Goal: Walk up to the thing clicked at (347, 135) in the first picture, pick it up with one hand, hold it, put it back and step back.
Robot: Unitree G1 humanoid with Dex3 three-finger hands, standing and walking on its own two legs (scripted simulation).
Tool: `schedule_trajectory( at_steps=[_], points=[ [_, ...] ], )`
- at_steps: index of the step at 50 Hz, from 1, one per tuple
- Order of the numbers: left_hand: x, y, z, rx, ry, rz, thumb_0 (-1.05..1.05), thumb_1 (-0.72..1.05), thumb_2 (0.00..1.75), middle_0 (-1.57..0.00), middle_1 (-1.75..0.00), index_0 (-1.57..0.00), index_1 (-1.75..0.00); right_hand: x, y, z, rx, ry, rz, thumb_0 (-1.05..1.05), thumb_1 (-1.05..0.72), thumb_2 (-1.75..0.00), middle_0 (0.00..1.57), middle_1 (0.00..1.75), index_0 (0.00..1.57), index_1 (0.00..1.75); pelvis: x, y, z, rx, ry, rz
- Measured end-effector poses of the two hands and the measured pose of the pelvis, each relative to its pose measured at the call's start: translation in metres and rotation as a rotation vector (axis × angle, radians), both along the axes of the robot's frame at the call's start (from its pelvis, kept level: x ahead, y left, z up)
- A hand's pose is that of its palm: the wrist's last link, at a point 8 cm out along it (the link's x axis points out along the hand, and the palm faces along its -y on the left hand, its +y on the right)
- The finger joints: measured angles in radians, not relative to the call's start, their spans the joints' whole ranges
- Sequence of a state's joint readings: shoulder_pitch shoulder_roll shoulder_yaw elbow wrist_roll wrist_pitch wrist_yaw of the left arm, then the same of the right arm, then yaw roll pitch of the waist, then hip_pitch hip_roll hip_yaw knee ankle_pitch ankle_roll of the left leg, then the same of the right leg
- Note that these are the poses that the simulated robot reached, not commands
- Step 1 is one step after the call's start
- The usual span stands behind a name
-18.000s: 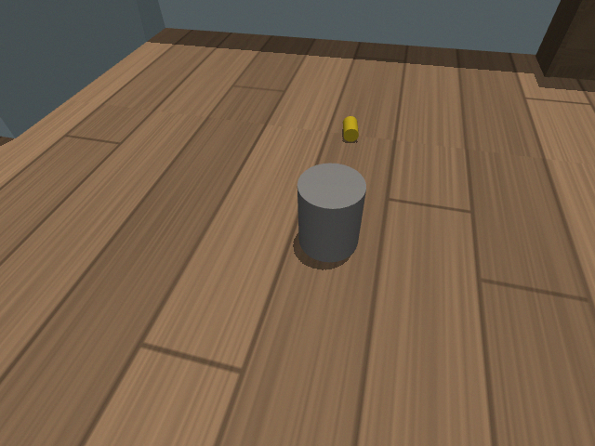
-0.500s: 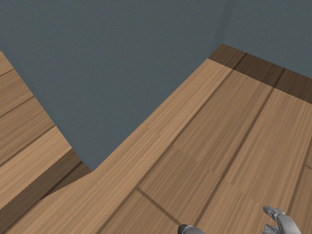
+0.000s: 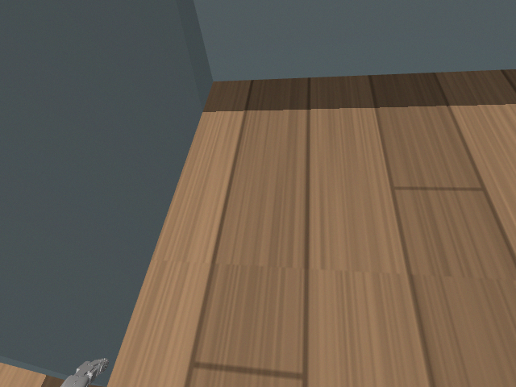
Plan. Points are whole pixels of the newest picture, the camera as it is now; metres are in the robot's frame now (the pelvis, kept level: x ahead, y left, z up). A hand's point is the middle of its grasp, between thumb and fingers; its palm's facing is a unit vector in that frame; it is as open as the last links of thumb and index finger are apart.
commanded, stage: walk up
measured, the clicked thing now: out of the picture +0.41 -1.46 -0.71
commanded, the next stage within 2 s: none
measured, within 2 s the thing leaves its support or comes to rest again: neither
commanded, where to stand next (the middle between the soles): +0.08 -0.01 m, yaw -85 degrees
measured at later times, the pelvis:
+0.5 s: pelvis +0.10 +0.05 +0.01, yaw -31 degrees
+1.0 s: pelvis +0.07 +0.09 -0.01, yaw -54 degrees
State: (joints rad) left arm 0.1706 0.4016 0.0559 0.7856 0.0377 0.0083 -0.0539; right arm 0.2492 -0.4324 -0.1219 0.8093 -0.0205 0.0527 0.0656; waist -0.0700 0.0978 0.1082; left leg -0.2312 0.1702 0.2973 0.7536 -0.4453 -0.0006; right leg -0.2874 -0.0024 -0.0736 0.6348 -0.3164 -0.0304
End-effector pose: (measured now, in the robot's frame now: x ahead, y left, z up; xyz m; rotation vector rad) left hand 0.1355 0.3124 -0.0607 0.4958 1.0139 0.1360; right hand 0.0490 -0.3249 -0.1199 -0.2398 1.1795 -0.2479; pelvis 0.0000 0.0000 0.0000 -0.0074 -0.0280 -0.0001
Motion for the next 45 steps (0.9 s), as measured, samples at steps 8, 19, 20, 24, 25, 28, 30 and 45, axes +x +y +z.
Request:
schedule_trajectory(
  at_steps=[8, 19, 20, 24, 25, 28, 30, 45],
  points=[
    [0.044, -0.035, 0.011, -0.008, 0.026, -0.102, 0.01, 0.91, 0.89, -0.21, -0.30, -0.20, -0.30, 0.013, 0.004, 0.012, 0.053, -0.078, -0.106, 0.01, -0.90, -0.90, 0.20, 0.30, 0.20, 0.30, 0.030, -0.004, 0.016, 0.019, -0.011, -0.189],
    [0.153, -0.041, -0.021, -0.056, 0.019, -0.310, 0.01, 0.90, 0.89, -0.21, -0.30, -0.20, -0.30, 0.021, 0.013, 0.032, -0.110, -0.083, -0.276, 0.00, -0.90, -0.90, 0.20, 0.30, 0.20, 0.30, 0.081, 0.027, 0.003, -0.033, 0.026, -0.401],
    [0.165, -0.039, -0.027, -0.062, 0.019, -0.329, 0.01, 0.90, 0.89, -0.21, -0.30, -0.20, -0.30, 0.021, 0.016, 0.035, -0.131, -0.088, -0.291, 0.00, -0.90, -0.90, 0.20, 0.30, 0.20, 0.30, 0.087, 0.031, 0.000, -0.038, 0.030, -0.417],
    [0.206, -0.043, -0.042, -0.075, 0.033, -0.399, 0.01, 0.91, 0.89, -0.21, -0.30, -0.20, -0.30, 0.017, 0.037, 0.053, -0.169, -0.093, -0.350, 0.00, -0.90, -0.90, 0.20, 0.30, 0.20, 0.30, 0.096, 0.047, 0.003, -0.034, 0.018, -0.510],
    [0.212, -0.045, -0.043, -0.075, 0.048, -0.429, 0.01, 0.91, 0.89, -0.21, -0.30, -0.20, -0.30, 0.014, 0.041, 0.059, -0.174, -0.101, -0.373, 0.00, -0.90, -0.90, 0.20, 0.30, 0.20, 0.30, 0.097, 0.051, 0.006, -0.047, 0.016, -0.534],
    [0.226, -0.048, -0.045, -0.088, 0.101, -0.502, 0.01, 0.91, 0.89, -0.21, -0.30, -0.20, -0.30, 0.005, 0.057, 0.073, -0.194, -0.111, -0.427, 0.00, -0.90, -0.90, 0.21, 0.30, 0.20, 0.30, 0.102, 0.060, 0.015, -0.055, 0.016, -0.587],
    [0.234, -0.048, -0.046, -0.098, 0.126, -0.536, 0.01, 0.91, 0.89, -0.21, -0.30, -0.20, -0.30, -0.003, 0.066, 0.077, -0.200, -0.107, -0.454, 0.00, -0.90, -0.90, 0.21, 0.30, 0.20, 0.30, 0.105, 0.066, 0.017, -0.050, 0.017, -0.614],
    [0.261, -0.086, -0.029, -0.017, 0.160, -0.787, 0.01, 0.91, 0.89, -0.21, -0.30, -0.20, -0.30, -0.126, 0.134, 0.037, -0.156, -0.068, -0.752, 0.00, -0.90, -0.90, 0.21, 0.30, 0.20, 0.30, 0.099, 0.089, 0.002, 0.001, -0.009, -0.865]
  ],
)
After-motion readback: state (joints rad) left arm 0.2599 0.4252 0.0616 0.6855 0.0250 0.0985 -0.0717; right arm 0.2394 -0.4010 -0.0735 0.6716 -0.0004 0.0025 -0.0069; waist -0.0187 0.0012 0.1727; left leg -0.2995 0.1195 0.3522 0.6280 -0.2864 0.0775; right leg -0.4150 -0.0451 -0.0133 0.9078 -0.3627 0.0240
